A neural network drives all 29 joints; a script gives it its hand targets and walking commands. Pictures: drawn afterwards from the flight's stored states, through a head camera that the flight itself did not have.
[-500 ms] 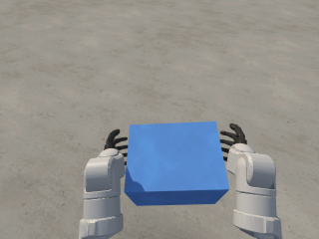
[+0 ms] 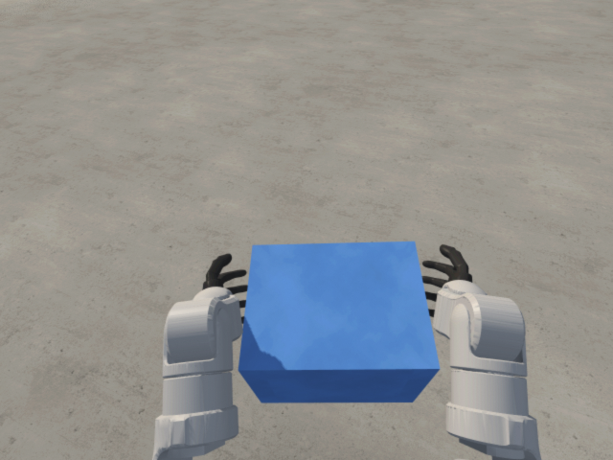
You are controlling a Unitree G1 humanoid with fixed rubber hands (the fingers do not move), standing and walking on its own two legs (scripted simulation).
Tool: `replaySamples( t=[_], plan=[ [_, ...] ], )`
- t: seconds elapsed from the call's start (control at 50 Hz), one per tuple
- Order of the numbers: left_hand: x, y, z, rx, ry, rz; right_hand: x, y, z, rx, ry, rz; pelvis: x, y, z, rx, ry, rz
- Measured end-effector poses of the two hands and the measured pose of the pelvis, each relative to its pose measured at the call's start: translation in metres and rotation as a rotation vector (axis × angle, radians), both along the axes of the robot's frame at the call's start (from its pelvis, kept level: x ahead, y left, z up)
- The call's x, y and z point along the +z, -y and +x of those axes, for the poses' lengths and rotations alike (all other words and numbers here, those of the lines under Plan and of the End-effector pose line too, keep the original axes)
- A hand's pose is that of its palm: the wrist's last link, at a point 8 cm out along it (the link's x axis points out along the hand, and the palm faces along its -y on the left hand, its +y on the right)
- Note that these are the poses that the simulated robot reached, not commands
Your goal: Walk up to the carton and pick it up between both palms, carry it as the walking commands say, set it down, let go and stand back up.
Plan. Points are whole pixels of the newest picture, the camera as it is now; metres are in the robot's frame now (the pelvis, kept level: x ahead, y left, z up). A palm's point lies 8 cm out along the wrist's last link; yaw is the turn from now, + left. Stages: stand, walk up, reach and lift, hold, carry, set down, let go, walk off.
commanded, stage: carry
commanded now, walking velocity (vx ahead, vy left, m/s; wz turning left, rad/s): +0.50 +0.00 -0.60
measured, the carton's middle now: (334, 325) +0.30 +0.00 +0.00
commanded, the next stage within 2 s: none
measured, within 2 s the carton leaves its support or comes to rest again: neither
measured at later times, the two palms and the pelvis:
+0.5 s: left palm (323, 210) +0.48 +0.02 +0.06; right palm (521, 243) +0.39 -0.27 +0.07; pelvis +0.16 -0.03 +0.00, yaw -18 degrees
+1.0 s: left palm (420, 125) +0.76 -0.20 +0.05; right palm (579, 159) +0.60 -0.45 +0.07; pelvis +0.43 -0.16 -0.02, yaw -33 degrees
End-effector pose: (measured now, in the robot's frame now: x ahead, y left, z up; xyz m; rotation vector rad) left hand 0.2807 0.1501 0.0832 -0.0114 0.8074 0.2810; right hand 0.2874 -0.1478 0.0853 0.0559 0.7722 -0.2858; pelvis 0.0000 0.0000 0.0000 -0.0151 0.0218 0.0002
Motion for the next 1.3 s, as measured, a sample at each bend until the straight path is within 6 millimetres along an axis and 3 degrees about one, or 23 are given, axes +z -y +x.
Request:
replaySamples(
  t=[0.08,0.22,0.36,0.46,0.58,0.68,0.82,0.94,1.04,1.16,1.3],
  plan=[
    [0.003,0.015,0.02,-0.001,0.035,-0.007,0.0,0.016,0.014,-0.004,0.033,-0.004,-0.007,0.012,0.011,-0.055,-0.015,0.015],
    [-0.013,0.06,0.063,-0.111,-0.016,-0.009,-0.014,0.059,0.028,-0.114,-0.016,-0.004,-0.01,0.024,0.047,-0.089,-0.026,0.011],
    [-0.027,0.087,0.132,-0.23,-0.008,-0.041,-0.016,0.08,0.062,-0.229,-0.008,-0.039,-0.016,0.019,0.098,-0.198,-0.042,0.041],
    [-0.025,0.118,0.181,-0.303,-0.033,-0.043,-0.014,0.105,0.089,-0.307,-0.033,-0.035,-0.007,0.025,0.14,-0.295,-0.072,0.021],
    [-0.023,0.175,0.247,-0.388,0.001,-0.057,-0.008,0.155,0.134,-0.4,0.003,-0.04,-0.008,0.052,0.196,-0.366,-0.066,0.008],
    [-0.033,0.225,0.303,-0.416,0.033,-0.044,-0.023,0.202,0.182,-0.42,0.034,-0.03,-0.027,0.094,0.249,-0.381,-0.04,-0.016],
    [-0.043,0.272,0.362,-0.458,-0.064,-0.003,-0.038,0.245,0.23,-0.456,-0.063,0.001,-0.013,0.128,0.315,-0.445,-0.036,-0.003],
    [-0.034,0.319,0.432,-0.531,-0.027,-0.02,-0.027,0.282,0.281,-0.526,-0.025,-0.012,-0.009,0.15,0.386,-0.524,-0.042,0.013],
    [-0.031,0.365,0.503,-0.617,0.034,-0.071,-0.016,0.313,0.329,-0.604,0.034,-0.068,-0.022,0.167,0.457,-0.624,-0.036,0.039],
    [-0.023,0.424,0.553,-0.721,-0.031,-0.058,-0.007,0.353,0.352,-0.716,-0.032,-0.055,-0.003,0.194,0.515,-0.741,-0.055,0.028],
    [-0.011,0.517,0.599,-0.845,0.003,-0.059,0.003,0.421,0.374,-0.848,0.006,-0.048,0.0,0.247,0.573,-0.826,-0.044,0.021]
  ],
)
